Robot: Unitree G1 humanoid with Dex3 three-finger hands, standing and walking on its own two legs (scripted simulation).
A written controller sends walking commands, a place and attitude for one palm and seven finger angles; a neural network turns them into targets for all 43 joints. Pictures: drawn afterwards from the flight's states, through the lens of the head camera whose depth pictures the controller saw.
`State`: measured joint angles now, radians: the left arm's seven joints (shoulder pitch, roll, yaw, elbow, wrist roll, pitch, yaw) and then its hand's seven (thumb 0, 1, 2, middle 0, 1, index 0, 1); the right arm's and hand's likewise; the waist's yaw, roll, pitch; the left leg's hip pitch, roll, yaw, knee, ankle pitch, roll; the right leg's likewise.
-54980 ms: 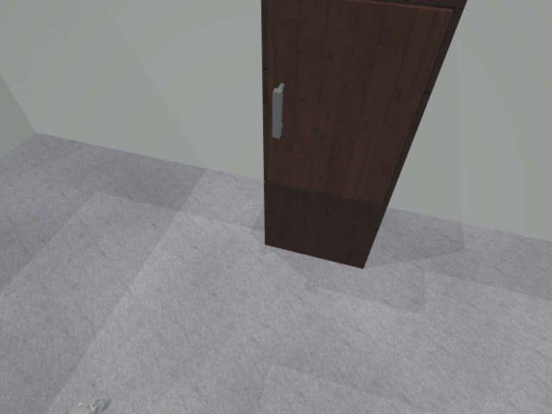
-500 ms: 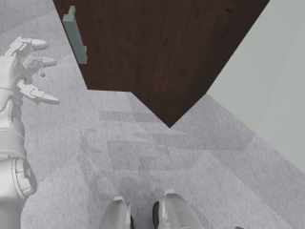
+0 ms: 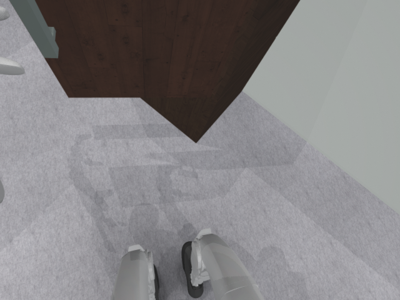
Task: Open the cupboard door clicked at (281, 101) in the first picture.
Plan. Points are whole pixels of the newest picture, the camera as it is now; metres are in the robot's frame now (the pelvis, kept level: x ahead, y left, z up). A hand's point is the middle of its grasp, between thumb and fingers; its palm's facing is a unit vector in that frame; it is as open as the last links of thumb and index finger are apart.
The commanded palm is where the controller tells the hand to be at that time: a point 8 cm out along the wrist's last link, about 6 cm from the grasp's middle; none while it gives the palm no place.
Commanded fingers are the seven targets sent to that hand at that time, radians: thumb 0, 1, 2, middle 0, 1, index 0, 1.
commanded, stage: move the hooked fingers beside the handle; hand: left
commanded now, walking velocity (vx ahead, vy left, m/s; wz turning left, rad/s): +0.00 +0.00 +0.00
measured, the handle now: (35, 10) +0.61 +0.20 +0.07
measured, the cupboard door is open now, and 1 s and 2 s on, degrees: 45 45 45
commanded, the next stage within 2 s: slide the fingers in behind the handle in 0.82 s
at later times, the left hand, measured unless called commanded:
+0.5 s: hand out of the picture +0.55 +0.27 +0.08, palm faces -0.03 -1.00 -0.01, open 14.0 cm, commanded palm +0.55 +0.29 +0.07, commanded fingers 0.00 -0.50 0.30 -0.30 -1.20 -0.30 -1.20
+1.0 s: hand out of the picture +0.55 +0.27 +0.08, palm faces -0.01 -1.00 +0.00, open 14.0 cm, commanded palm +0.55 +0.28 +0.07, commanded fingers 0.00 -0.50 0.30 -0.30 -1.20 -0.30 -1.20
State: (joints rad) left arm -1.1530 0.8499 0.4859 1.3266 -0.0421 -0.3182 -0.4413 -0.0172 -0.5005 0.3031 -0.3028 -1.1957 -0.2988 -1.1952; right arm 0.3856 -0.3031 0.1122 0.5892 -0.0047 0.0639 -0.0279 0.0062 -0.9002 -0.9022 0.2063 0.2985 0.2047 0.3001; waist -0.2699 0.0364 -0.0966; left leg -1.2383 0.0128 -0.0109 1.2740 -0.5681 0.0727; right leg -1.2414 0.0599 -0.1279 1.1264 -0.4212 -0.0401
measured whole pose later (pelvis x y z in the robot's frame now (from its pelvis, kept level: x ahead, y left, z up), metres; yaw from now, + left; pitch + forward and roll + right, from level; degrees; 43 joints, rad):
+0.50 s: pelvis +0.02 +0.01 +0.02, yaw +0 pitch +29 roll -7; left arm -1.03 0.78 0.45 1.26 -0.08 -0.30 -0.46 -0.02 -0.50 0.30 -0.30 -1.20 -0.30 -1.20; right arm 0.41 -0.29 0.09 0.58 -0.01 0.10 0.00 0.00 -0.90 -0.90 0.21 0.30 0.21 0.30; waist -0.23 0.04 -0.12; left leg -1.15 0.01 -0.01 1.20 -0.57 0.08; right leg -1.14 0.06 -0.12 1.04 -0.42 -0.02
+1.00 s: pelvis +0.01 +0.01 +0.01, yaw +0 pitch +30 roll -7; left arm -1.06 0.79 0.49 1.24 -0.08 -0.33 -0.44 -0.02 -0.50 0.30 -0.30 -1.20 -0.30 -1.20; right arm 0.41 -0.27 0.11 0.60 -0.01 0.10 0.00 0.00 -0.90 -0.90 0.21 0.30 0.21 0.30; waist -0.24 0.04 -0.11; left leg -1.20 0.01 -0.02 1.25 -0.57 0.08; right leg -1.19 0.06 -0.13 1.08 -0.42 -0.03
